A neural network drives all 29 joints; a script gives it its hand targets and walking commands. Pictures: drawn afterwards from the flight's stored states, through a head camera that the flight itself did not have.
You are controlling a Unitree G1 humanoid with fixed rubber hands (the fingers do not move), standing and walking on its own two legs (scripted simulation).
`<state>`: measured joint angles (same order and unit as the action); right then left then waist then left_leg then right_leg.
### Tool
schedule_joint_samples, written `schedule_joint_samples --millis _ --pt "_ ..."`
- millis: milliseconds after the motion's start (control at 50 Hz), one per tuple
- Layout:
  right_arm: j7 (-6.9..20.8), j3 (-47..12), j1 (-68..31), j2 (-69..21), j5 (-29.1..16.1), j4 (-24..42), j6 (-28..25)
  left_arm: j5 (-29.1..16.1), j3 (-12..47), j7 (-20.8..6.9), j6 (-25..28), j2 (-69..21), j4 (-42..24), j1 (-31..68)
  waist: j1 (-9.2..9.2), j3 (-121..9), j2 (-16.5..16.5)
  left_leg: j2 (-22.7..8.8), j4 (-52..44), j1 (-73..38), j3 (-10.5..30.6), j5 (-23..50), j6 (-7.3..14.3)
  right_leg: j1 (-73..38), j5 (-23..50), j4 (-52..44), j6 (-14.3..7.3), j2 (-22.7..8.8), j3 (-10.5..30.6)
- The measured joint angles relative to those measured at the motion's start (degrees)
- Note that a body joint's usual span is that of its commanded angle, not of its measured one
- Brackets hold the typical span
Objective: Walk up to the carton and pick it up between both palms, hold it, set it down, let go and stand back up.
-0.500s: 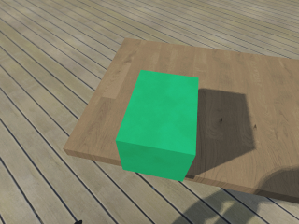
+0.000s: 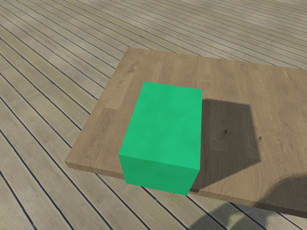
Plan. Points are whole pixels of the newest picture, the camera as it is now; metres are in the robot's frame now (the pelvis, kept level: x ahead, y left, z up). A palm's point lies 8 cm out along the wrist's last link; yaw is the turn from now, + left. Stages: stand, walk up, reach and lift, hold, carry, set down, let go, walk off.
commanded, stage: stand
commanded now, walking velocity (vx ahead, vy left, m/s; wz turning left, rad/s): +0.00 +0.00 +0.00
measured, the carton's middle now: (164, 136) +0.39 -0.02 -0.01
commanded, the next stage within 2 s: none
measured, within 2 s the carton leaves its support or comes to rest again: neither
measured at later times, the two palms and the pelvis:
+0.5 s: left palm out of the picture -0.02 +0.20 -0.15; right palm out of the picture -0.02 -0.19 -0.15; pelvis +0.00 +0.00 +0.00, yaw +0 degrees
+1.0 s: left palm out of the picture -0.03 +0.20 -0.14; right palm out of the picture -0.03 -0.19 -0.15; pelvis +0.00 +0.00 +0.01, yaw +0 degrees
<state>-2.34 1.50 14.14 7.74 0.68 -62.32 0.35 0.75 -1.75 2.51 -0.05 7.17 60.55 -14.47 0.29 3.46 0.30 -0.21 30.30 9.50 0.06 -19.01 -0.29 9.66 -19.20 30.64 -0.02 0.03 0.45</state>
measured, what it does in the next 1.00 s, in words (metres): stands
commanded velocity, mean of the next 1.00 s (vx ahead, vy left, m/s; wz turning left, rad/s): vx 0.00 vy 0.00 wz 0.00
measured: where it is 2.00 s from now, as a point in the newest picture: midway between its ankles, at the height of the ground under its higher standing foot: outside the picture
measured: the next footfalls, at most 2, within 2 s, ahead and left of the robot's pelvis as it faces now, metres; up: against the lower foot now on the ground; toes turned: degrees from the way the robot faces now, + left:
none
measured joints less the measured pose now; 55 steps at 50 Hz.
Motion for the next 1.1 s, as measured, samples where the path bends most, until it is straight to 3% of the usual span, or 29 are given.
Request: schedule_joint_samples --millis 360,1100 --pt "-0.5 -0.7 0.7 -2.2 -0.1 -6.1 -0.2 -0.1 0.9 0.5 0.1 -2.1 6.6 -1.3 -0.18 1.1 -0.2 0.2 -3.1 -3.3 0.0 1.2 0.2 -3.4 1.2 -3.3 0.2 -0.2 -0.1" --pt "-0.5 -1.4 1.6 -2.7 -0.2 -7.1 -0.5 -0.1 1.8 0.6 0.3 -2.5 7.8 -2.2 -0.25 0.7 -0.1 0.2 -4.6 -3.5 0.0 2.2 0.2 -3.7 2.3 -4.9 0.4 -0.3 0.0"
